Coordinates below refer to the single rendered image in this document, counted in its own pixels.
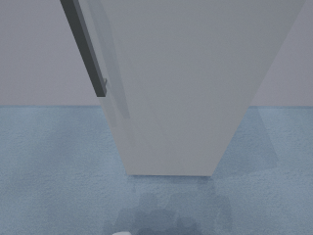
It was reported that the fridge door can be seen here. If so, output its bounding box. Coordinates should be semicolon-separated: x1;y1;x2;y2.
78;0;306;176

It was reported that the handle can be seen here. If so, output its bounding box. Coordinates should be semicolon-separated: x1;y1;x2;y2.
60;0;107;97

